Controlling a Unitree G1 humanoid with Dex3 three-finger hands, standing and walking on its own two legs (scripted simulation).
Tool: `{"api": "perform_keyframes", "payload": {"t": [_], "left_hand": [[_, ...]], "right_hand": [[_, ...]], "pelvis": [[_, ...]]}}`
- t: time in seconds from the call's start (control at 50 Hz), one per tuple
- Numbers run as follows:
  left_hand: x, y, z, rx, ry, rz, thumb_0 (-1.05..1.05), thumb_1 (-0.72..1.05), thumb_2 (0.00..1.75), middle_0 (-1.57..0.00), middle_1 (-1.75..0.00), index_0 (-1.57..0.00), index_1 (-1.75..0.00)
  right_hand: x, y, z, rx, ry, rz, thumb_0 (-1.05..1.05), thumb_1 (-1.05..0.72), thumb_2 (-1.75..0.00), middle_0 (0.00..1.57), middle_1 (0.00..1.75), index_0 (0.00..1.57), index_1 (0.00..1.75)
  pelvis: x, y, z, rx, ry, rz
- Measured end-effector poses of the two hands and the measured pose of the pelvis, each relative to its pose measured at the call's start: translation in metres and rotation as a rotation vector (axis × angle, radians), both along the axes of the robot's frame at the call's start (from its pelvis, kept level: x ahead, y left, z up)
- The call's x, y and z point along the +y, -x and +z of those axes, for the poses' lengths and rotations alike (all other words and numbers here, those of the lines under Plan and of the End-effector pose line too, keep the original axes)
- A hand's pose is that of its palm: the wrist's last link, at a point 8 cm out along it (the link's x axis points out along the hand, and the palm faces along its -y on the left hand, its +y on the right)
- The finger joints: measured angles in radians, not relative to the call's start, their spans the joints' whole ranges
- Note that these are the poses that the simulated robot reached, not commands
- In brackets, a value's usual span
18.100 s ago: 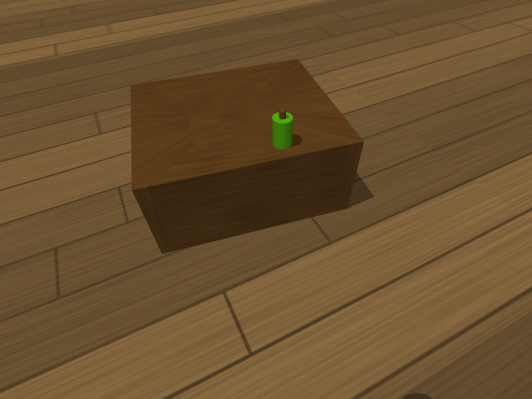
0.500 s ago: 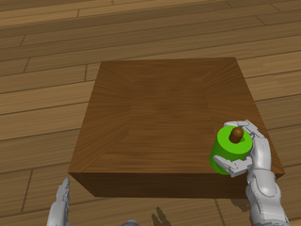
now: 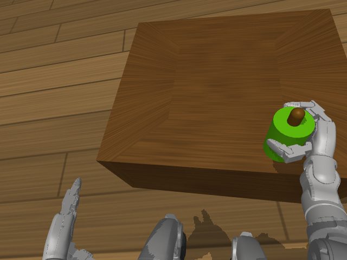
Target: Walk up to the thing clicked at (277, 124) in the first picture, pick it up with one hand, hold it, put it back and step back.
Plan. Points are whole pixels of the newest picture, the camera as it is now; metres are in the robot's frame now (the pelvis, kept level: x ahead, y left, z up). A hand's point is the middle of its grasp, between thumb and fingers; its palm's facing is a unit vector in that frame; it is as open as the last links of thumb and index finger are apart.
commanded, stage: crouch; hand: right
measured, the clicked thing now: (288, 131) +0.43 -0.17 -0.02
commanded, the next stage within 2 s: lower in 0.42 s
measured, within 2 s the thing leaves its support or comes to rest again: neither
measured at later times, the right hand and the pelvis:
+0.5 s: hand (282, 130) +0.46 -0.18 -0.08, palm faces +0.16 +0.99 -0.03, open 10.9 cm; pelvis +0.00 +0.00 -0.04, yaw +0 degrees
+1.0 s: hand (277, 137) +0.48 -0.18 -0.14, palm faces +0.16 +0.99 -0.01, open 10.9 cm; pelvis -0.01 +0.00 -0.07, yaw +1 degrees
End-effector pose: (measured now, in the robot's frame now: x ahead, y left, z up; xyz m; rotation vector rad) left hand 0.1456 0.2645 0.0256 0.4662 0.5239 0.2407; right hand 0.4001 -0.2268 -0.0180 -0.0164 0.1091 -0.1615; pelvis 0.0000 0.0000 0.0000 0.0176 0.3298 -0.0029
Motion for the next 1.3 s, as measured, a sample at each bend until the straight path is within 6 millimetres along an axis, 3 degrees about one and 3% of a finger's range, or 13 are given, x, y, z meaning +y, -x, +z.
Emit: {"api": "perform_keyframes", "payload": {"t": [0.28,0.46,0.78,1.02,1.3], "left_hand": [[0.004,0.002,-0.006,0.011,-0.071,-0.008,-0.01,-0.52,0.04,-0.06,-0.06,-0.07,-0.04],[0.002,-0.003,-0.012,0.022,-0.074,-0.016,-0.01,-0.51,0.03,-0.06,-0.05,-0.07,-0.03],[0.008,-0.013,-0.004,-0.004,-0.15,-0.039,-0.01,-0.52,0.03,-0.06,-0.05,-0.07,-0.03],[0.009,-0.001,-0.007,-0.009,-0.217,-0.047,-0.01,-0.52,0.03,-0.06,-0.05,-0.07,-0.04],[0.003,0.009,-0.012,-0.011,-0.254,-0.057,-0.01,-0.51,0.03,-0.06,-0.05,-0.07,-0.03]], "right_hand": [[-0.001,-0.031,-0.033,0.004,-0.009,-0.004,0.0,0.51,-1.12,0.65,0.96,0.69,0.97],[-0.002,-0.034,-0.052,0.025,-0.004,-0.001,0.0,0.51,-1.12,0.65,0.97,0.69,0.98],[-0.003,-0.041,-0.086,0.043,-0.021,-0.012,0.0,0.51,-1.12,0.65,0.97,0.69,0.98],[-0.005,-0.047,-0.119,0.032,-0.018,-0.005,0.0,0.51,-1.12,0.65,0.97,0.69,0.98],[-0.005,-0.045,-0.141,0.038,-0.017,0.008,0.0,0.5,-1.11,0.65,0.97,0.69,0.98]], "pelvis": [[-0.002,0.0,-0.027,0.081,-0.017,0.001],[0.001,-0.001,-0.036,0.104,-0.023,-0.001],[0.005,-0.002,-0.051,0.143,-0.034,-0.007],[0.004,0.008,-0.075,0.176,-0.044,-0.001],[0.001,0.018,-0.092,0.187,-0.053,0.002]]}}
